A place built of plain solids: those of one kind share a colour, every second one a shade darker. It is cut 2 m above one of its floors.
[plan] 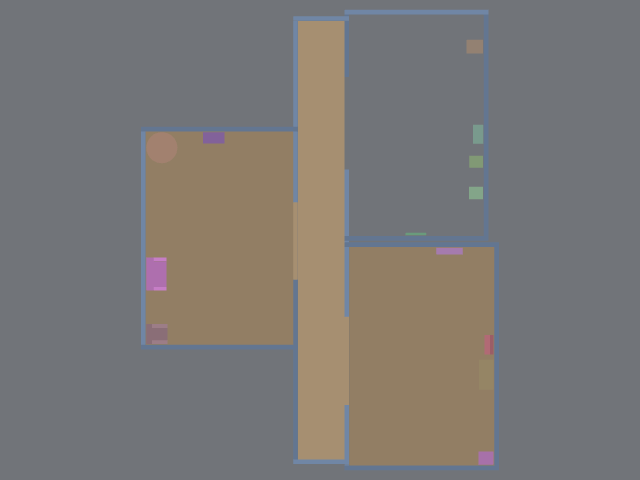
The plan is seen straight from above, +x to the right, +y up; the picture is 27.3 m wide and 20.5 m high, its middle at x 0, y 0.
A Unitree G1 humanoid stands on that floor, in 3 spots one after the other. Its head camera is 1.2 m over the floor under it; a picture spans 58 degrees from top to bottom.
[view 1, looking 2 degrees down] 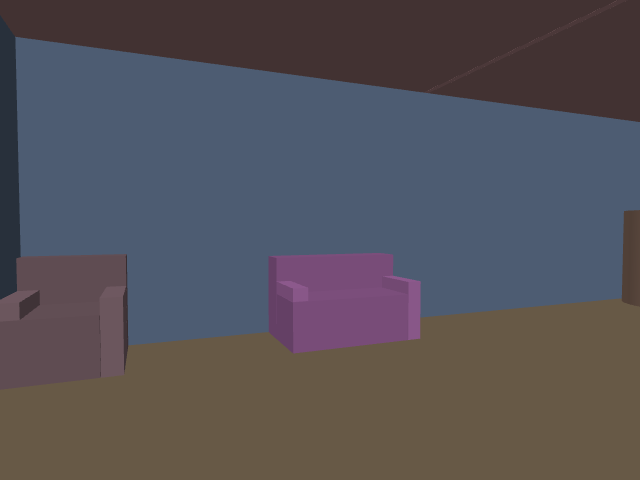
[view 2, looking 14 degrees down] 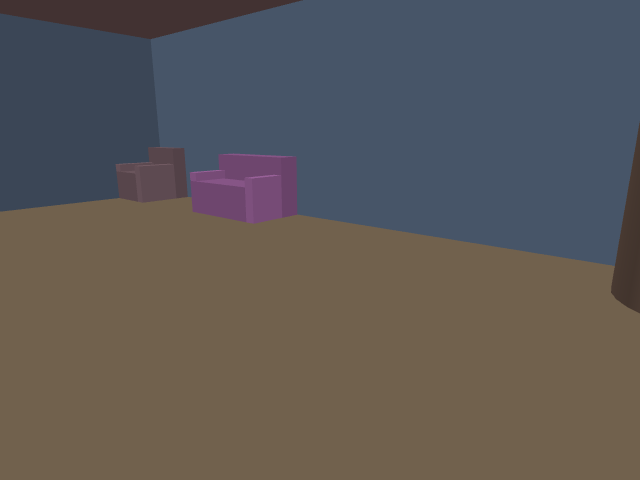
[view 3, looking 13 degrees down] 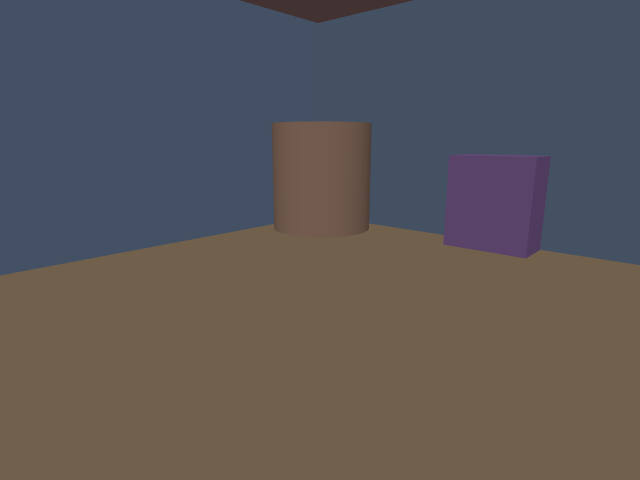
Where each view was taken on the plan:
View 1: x -2.77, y -3.42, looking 158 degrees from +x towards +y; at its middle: wall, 5.05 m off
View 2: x -2.77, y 3.59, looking -140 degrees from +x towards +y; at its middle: floor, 4.96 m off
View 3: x -2.77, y -0.52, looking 132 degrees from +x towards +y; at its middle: floor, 5.33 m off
